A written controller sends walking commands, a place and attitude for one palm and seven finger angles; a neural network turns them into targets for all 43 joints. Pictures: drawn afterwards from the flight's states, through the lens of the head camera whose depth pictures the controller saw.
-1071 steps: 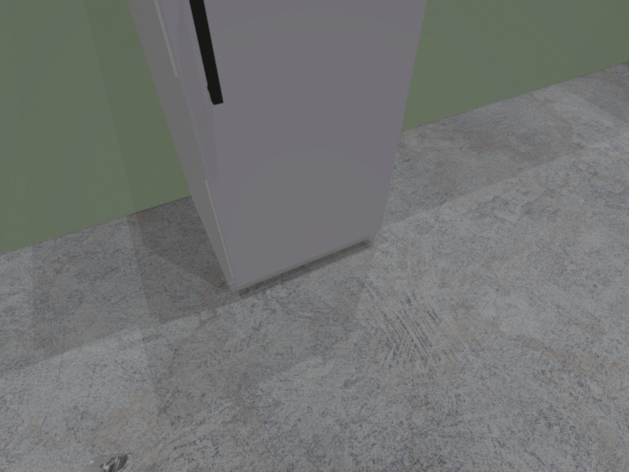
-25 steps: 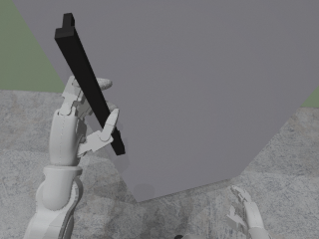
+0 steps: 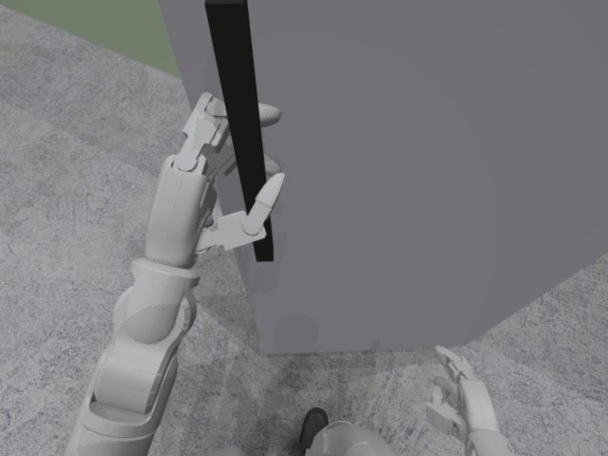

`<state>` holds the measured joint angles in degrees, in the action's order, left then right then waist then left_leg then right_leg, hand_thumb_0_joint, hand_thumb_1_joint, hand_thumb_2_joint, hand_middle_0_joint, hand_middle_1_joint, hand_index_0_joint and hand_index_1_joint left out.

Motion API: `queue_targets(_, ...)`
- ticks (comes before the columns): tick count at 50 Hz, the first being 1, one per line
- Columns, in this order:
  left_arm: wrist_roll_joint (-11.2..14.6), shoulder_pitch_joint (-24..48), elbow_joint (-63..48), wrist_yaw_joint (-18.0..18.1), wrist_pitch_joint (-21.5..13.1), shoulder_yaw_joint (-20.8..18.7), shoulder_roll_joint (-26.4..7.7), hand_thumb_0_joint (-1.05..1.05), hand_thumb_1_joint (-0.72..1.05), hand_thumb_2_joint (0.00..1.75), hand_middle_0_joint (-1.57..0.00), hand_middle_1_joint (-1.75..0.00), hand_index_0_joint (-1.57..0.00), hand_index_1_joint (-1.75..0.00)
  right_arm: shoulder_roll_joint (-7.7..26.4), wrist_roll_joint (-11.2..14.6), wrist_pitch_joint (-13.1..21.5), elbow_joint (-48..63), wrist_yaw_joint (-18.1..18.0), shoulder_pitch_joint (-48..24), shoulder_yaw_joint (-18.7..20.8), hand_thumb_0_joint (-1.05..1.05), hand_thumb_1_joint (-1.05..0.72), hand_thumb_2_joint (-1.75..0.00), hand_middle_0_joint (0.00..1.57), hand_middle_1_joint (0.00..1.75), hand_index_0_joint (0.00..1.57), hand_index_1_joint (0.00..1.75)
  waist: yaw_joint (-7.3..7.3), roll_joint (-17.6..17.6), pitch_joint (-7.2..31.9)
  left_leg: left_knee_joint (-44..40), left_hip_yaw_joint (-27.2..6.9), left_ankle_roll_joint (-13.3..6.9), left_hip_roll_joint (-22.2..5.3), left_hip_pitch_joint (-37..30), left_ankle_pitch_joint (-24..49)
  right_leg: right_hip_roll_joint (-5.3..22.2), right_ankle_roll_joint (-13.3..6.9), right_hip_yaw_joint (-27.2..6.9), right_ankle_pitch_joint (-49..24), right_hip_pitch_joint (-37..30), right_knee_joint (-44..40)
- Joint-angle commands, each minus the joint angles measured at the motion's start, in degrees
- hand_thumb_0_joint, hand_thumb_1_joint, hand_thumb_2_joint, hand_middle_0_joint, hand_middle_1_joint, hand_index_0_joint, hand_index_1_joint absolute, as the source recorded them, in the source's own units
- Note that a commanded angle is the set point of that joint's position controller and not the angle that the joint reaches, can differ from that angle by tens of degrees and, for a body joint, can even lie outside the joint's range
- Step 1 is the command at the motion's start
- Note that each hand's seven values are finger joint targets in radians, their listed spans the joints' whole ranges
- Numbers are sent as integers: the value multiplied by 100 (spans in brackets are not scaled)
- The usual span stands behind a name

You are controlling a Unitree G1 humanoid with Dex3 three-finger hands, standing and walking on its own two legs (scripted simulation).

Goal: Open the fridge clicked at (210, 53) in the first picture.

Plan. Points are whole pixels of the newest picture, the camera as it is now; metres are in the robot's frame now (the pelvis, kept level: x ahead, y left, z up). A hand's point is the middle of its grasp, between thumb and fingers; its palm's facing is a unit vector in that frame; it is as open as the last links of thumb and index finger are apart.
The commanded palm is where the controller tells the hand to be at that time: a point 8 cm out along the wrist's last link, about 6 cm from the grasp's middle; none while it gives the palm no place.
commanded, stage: walk backward, drawing the door open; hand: left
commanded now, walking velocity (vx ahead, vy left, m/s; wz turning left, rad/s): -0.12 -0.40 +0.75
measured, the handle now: (253, 158) +0.36 +0.05 +0.21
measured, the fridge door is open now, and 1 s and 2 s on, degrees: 32 54 67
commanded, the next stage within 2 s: stop walking and hold the door back in 1.36 s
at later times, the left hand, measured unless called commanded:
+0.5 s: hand (303, 307) +0.22 +0.00 +0.20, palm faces +0.27 -0.95 -0.14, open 7.0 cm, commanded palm +0.17 +0.05 +0.20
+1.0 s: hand (379, 437) +0.14 -0.04 +0.20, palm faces +0.70 -0.69 -0.19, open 6.4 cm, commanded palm +0.07 -0.02 +0.19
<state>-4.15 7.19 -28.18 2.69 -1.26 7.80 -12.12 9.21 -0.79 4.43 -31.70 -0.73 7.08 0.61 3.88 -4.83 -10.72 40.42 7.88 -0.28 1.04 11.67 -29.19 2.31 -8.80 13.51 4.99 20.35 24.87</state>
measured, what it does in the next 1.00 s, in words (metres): steps to the right, turning left: left foot, then right foot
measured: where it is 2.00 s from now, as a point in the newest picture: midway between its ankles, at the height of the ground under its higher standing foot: outside the picture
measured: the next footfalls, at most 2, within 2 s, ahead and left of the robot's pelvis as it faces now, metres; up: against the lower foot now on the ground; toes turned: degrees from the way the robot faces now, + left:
left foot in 0.04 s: -0.03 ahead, +0.12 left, +0.00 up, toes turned +10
right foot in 0.30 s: +0.06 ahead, -0.27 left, +0.00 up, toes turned +13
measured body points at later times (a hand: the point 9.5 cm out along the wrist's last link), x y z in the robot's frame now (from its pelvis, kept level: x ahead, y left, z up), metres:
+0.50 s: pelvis -0.05 -0.18 -0.01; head +0.04 -0.15 +0.43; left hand +0.20 +0.05 +0.20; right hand +0.22 -0.33 -0.10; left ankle -0.08 -0.09 -0.74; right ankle +0.02 -0.28 -0.74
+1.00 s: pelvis -0.03 -0.35 +0.00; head +0.02 -0.31 +0.44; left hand +0.09 -0.01 +0.21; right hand +0.25 -0.46 -0.09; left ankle -0.09 -0.28 -0.70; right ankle +0.05 -0.43 -0.74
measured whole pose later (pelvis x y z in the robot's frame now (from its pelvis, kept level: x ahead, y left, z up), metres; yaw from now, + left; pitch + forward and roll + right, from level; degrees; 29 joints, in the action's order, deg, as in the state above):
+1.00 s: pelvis -0.03 -0.35 +0.00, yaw +32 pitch -1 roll +2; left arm 3.8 -1.4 -26.8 7.9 -5.6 -13.2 -17.5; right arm 11.1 -0.1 3.2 -32.5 -3.6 6.3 0.3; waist 3.6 -3.8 -10.1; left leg 45.2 4.9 0.9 3.2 19.2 -25.9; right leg 4.9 -0.6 4.6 15.3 15.8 32.7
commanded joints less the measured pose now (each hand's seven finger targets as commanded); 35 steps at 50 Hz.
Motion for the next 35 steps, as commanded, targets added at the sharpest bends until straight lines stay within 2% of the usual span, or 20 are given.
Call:
queue_targets(1,255,2028,-1592,65,-954,-17,-62,0,90,90,-45,-140,-45,-140,616,129,326,917,-63,231,295,0,-90,-90,20,30,20,30,323,1314,2279,-3932,-994,-494,-1525,-1728,2442,-33,1669,-305,-334,-482,2080)
queue_targets(2,182,1813,-1144,25,-1007,-118,-24,0,90,90,-45,-140,-45,-140,766,28,275,1123,-17,-111,421,0,-90,-90,20,30,20,30,62,2106,1888,-3208,-2543,-1163,-3105,-2126,4019,-113,1379,-1028,1839,1143,4118)
queue_targets(3,51,2079,-1168,2,-992,-243,-4,0,90,90,-45,-140,-45,-140,731,36,272,1200,111,-361,354,0,-90,-90,20,30,20,30,-56,1719,1615,-2464,-3226,-1395,-3518,-1493,5588,113,944,-1767,2424,1607,4903)
queue_targets(5,28,2363,-1417,18,-1218,-658,-256,0,90,90,-45,-140,-45,-140,772,160,289,861,118,-506,448,0,-90,-90,20,30,20,30,-152,912,1370,-1905,-3208,-1356,-3248,-1642,5472,272,904,-2329,2444,2277,4515)
queue_targets(8,202,2260,-1015,-6,-1021,-46,417,0,90,90,-45,-140,-45,-140,854,220,434,585,145,-156,523,0,-90,-90,20,30,20,30,-194,1004,1960,-1490,-1584,-634,-2103,-1013,4669,-163,907,-1316,1916,-29,2714)
queue_targets(11,363,2101,-1082,-77,-1051,-31,349,0,90,90,-45,-140,-45,-140,842,335,463,654,210,-380,498,0,-90,-90,20,30,20,30,-103,1569,1833,-1364,-1826,-545,-1827,-392,4216,-271,1007,-967,1389,-1361,1000)
queue_targets(13,369,2523,-1036,-120,-1103,-242,60,0,90,90,-45,-140,-45,-140,643,453,407,578,209,-457,413,0,-90,-90,20,30,20,30,-166,915,1961,-434,-1538,-265,-1060,-310,3070,-4,1039,-900,34,-2050,-636)
queue_targets(14,343,2456,-956,-97,-1081,-504,-304,0,90,90,-45,-140,-45,-140,535,478,421,532,193,-411,391,0,-90,-90,20,30,20,30,-181,182,1955,471,-927,-113,-268,-2,1202,370,768,-1019,-656,-2156,-892)
queue_targets(15,405,2336,-1122,-36,-1074,-718,-538,0,90,90,-45,-140,-45,-140,230,462,409,632,158,-556,274,0,-90,-90,20,30,20,30,-216,-1085,1859,1969,-661,-29,77,1131,-336,1266,233,-1556,-2268,-2194,-581)
queue_targets(16,458,2091,-1313,46,-971,-1218,-798,0,90,90,-45,-140,-45,-140,449,394,399,626,33,-625,442,0,-90,-90,20,30,20,30,-379,-1903,2313,2941,-1040,-10,-4,1196,-824,2064,-401,-2442,-2254,-1864,-401)
queue_targets(17,464,2145,-1689,94,-993,-1007,-500,0,90,90,-45,-140,-45,-140,411,319,362,688,8,-816,408,0,-90,-90,20,30,20,30,-380,-1797,2242,3281,-1241,4,-108,1048,-678,1991,-683,-2557,-2305,-1616,-231)
queue_targets(19,566,1946,-1801,202,-1066,-830,-234,0,90,90,-45,-140,-45,-140,262,215,196,683,13,-932,185,0,-90,-90,20,30,20,30,-253,-811,2271,1919,-1050,-5,-345,786,-426,1725,-455,-1552,-2410,-1633,397)
queue_targets(23,575,1620,-1630,257,-1037,-899,-361,0,90,90,-45,-140,-45,-140,377,115,9,747,-118,-582,234,0,-90,-90,20,30,20,30,-178,-537,2448,-1438,-228,-32,-164,-480,1539,1095,131,-944,-1343,-1242,1124)
queue_targets(24,630,1418,-1419,216,-965,-674,-170,0,90,90,-45,-140,-45,-140,543,191,-15,838,-163,-526,306,0,-90,-90,20,30,20,30,-83,104,2251,-2284,-709,-123,-705,-1373,2808,880,378,-762,-602,-475,2009)
queue_targets(25,634,1579,-1579,160,-1004,-713,-232,0,90,90,-45,-140,-45,-140,789,164,40,920,-99,-619,402,0,-90,-90,20,30,20,30,-224,1427,2353,-2542,-2999,-781,-2393,-2364,4912,109,826,-663,1677,880,3157)
queue_targets(26,405,1861,-1505,167,-1055,-796,-371,0,90,90,-45,-140,-45,-140,834,169,15,895,10,-442,389,0,-90,-90,20,30,20,30,-179,1233,2507,-2240,-3825,-1284,-3054,-2568,6124,-64,986,-1273,2703,1179,3845)
queue_targets(27,416,2527,-2234,128,-1180,-1008,-718,0,90,90,-45,-140,-45,-140,571,114,86,819,26,-635,264,0,-90,-90,20,30,20,30,-53,1297,2586,-2286,-4197,-1287,-2915,-2284,5536,0,1073,-1797,2365,1190,4298)
queue_targets(29,374,1852,-1859,237,-1109,-1343,-845,0,90,90,-45,-140,-45,-140,700,203,38,652,32,-808,324,0,-90,-90,20,30,20,30,-262,1582,2322,-1943,-3275,-1445,-2648,-2124,5128,90,1040,-1852,2229,1316,4302)
queue_targets(31,520,1132,-1928,271,-973,-1278,-610,0,90,90,-45,-140,-45,-140,765,242,23,676,89,-634,364,0,-90,-90,20,30,20,30,-288,1788,2450,-1671,-2062,-1020,-2152,-1679,5047,72,972,-1586,2166,314,3306)
queue_targets(35,716,1429,-1501,349,-868,-1468,-694,0,90,90,-45,-140,-45,-140,769,311,119,742,-21,-420,221,0,-90,-90,20,30,20,30,-299,1727,2166,-1517,-1801,-728,-1982,-799,4328,-218,1071,-1179,1949,-1140,1069)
